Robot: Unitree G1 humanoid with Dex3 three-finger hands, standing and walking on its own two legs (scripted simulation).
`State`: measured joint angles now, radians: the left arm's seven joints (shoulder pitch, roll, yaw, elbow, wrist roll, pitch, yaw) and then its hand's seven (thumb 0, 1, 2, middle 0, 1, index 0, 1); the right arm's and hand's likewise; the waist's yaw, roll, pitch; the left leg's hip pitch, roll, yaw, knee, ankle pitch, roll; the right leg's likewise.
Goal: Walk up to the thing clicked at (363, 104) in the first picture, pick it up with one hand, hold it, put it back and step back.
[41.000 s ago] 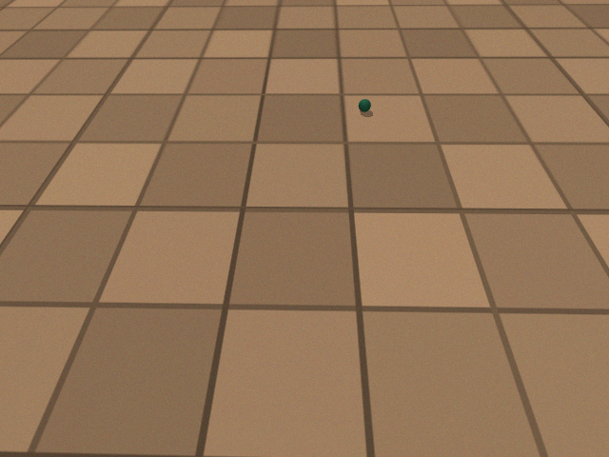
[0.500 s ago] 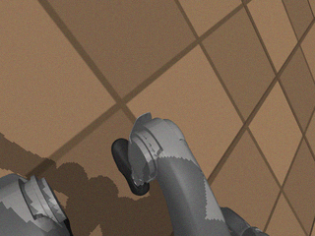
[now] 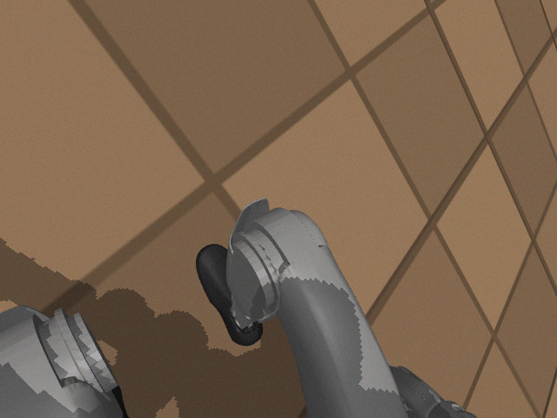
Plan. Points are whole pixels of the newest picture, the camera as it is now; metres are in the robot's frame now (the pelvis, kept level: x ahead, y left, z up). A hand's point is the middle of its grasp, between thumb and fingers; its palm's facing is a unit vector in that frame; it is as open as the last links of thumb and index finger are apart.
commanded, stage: open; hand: left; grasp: from above
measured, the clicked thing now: out of the picture +0.51 +0.32 -0.28
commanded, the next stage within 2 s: withdraw in 0.08 s
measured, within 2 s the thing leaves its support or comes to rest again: neither
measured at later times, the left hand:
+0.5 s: hand out of the picture +0.52 +0.34 -0.19, palm faces -0.34 -0.11 -0.94, open 14.0 cm
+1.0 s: hand out of the picture +0.48 +0.32 -0.11, palm faces -0.49 -0.10 -0.86, open 13.6 cm
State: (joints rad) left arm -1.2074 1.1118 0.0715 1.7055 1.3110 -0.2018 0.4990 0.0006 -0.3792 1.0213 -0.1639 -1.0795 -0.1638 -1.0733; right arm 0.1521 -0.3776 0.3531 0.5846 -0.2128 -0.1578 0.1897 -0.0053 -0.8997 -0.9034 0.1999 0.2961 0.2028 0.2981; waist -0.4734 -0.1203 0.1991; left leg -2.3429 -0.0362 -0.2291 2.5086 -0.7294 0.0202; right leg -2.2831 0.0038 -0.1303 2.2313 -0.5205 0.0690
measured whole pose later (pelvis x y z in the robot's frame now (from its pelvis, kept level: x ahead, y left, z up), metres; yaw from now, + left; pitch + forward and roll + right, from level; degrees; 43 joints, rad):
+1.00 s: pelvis -0.01 -0.01 +0.04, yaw +7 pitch +35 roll -11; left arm -1.16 0.85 -0.02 1.39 1.23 -0.19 0.14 0.00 -0.48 1.01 -0.17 -1.00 -0.14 -1.02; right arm 0.19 -0.36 0.17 0.57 -0.11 0.06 0.08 -0.01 -0.92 -0.91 0.20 0.30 0.20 0.30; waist -0.35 0.01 0.01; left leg -2.28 -0.05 -0.13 2.32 -0.66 0.02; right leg -2.25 -0.04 -0.05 2.14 -0.51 0.04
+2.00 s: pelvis +0.02 -0.01 +0.22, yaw +12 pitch +31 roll -4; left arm -0.32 0.39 0.01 0.55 0.32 0.18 0.04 0.01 0.88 0.89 -0.21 -0.31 -0.21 -0.30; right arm 0.08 -0.25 0.01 0.56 0.03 -0.02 -0.01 0.00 -0.90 -0.90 0.20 0.30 0.20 0.30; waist -0.09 0.04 -0.21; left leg -1.62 -0.02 -0.07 1.74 -0.66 0.00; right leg -1.64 -0.05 -0.03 1.64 -0.54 0.04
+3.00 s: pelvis +0.09 -0.01 +0.40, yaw +14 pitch +10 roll -3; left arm 0.49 0.22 0.03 -0.11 -0.05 0.45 0.02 0.01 0.91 0.90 -0.20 -0.30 -0.20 -0.29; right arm 0.26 -0.22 0.04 0.54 0.01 -0.24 -0.18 0.01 -0.90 -0.90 0.20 0.30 0.21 0.30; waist -0.03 0.04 -0.16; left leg -0.66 0.02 -0.08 1.00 -0.51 -0.01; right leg -0.67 -0.02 -0.05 0.92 -0.41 0.02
